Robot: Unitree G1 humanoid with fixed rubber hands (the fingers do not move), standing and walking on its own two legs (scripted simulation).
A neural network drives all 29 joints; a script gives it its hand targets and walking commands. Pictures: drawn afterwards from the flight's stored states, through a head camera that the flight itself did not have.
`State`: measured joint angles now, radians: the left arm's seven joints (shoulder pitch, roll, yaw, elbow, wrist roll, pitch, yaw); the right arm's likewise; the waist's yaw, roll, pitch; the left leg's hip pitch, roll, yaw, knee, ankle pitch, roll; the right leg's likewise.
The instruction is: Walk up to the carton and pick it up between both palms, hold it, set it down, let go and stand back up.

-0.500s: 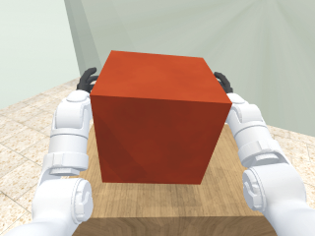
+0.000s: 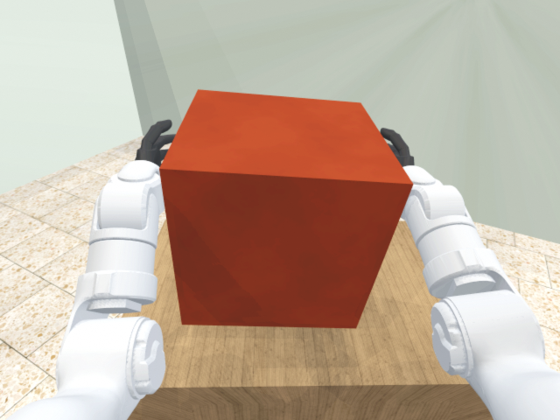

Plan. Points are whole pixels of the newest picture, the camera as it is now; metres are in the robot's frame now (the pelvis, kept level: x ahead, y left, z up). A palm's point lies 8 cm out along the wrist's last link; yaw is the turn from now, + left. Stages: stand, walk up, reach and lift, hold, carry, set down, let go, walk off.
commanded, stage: hold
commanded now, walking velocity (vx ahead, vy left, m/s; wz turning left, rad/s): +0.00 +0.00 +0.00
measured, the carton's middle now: (276, 207) +0.39 +0.01 +0.19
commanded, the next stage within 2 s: set down in 0.06 s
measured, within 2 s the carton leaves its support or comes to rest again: neither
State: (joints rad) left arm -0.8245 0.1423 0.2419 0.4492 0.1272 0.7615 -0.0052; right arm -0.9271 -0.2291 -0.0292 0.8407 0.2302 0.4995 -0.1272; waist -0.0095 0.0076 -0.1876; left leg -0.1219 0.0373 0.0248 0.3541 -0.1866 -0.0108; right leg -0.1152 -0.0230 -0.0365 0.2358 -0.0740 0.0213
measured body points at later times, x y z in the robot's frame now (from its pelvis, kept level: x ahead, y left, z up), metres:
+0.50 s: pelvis +0.01 -0.01 +0.00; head -0.05 -0.01 +0.45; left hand +0.40 +0.17 +0.26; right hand +0.42 -0.18 +0.23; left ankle +0.01 +0.12 -0.75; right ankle +0.04 -0.14 -0.75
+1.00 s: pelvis +0.02 -0.01 +0.00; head -0.02 -0.01 +0.45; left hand +0.40 +0.18 +0.22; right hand +0.44 -0.18 +0.20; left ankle +0.01 +0.12 -0.75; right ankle +0.04 -0.14 -0.75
